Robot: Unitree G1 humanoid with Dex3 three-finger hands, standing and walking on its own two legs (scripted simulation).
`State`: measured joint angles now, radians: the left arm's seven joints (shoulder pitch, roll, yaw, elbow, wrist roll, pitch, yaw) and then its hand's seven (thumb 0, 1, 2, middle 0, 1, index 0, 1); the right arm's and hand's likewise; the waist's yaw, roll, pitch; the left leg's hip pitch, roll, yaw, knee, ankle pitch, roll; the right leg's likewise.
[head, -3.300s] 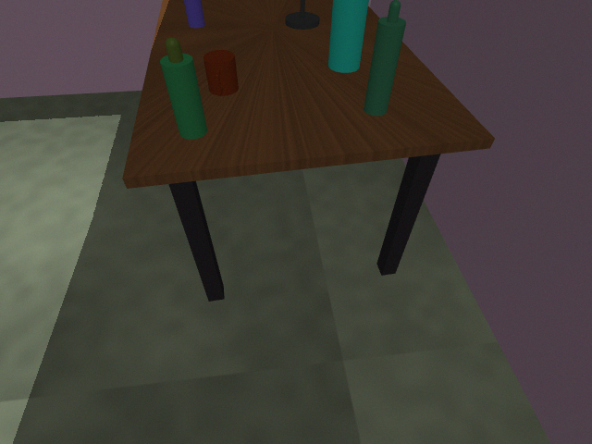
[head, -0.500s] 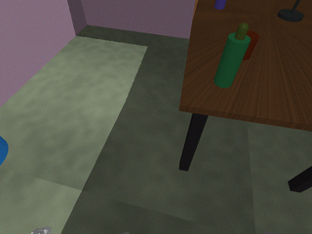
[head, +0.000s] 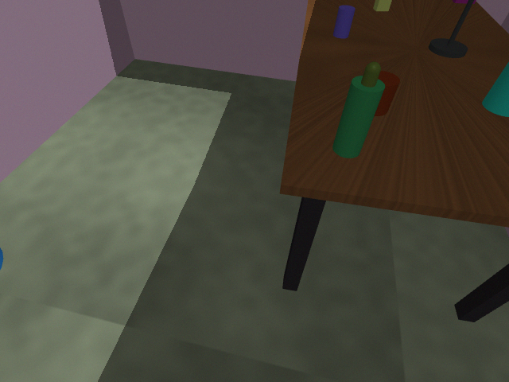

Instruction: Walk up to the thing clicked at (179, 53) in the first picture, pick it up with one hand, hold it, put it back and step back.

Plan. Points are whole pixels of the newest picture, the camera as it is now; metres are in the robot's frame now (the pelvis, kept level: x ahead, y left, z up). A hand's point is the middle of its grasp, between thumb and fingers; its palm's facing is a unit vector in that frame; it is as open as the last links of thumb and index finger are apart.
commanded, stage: walk up
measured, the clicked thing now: (359, 111) +0.68 -0.23 +0.07
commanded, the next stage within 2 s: stand in 0.80 s
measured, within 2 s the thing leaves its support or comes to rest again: neither
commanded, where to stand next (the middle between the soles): +0.05 -0.01 m, yaw -1 degrees
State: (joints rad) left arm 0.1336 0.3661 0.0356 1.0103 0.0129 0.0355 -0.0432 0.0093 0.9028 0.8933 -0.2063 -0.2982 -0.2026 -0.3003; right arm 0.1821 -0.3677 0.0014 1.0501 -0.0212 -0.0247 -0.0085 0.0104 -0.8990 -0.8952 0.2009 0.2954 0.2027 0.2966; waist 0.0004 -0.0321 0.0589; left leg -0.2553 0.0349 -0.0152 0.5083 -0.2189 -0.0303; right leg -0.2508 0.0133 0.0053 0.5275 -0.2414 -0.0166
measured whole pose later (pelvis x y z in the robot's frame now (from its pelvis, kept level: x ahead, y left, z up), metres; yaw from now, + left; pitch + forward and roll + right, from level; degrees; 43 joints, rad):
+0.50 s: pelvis +0.02 +0.00 +0.01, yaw -1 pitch -2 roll +0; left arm 0.10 0.37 0.03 1.06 0.01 0.03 -0.03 0.01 0.90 0.89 -0.20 -0.30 -0.20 -0.30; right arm 0.09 -0.37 0.00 1.07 -0.01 -0.03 -0.01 0.01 -0.90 -0.90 0.20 0.30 0.20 0.30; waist 0.01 -0.02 0.06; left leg -0.19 0.04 0.01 0.41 -0.19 -0.03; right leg -0.20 0.02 0.03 0.43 -0.21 -0.01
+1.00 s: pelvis +0.02 +0.01 +0.01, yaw -1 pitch -2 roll +0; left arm 0.09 0.34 0.01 1.12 0.01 0.00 -0.02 0.01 0.90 0.89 -0.21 -0.30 -0.20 -0.30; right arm 0.11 -0.35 0.01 1.13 -0.01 -0.01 0.01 0.01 -0.90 -0.90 0.20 0.30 0.20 0.30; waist -0.01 0.01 0.04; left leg -0.14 0.04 0.01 0.35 -0.17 -0.03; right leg -0.13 0.02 0.03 0.34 -0.17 0.00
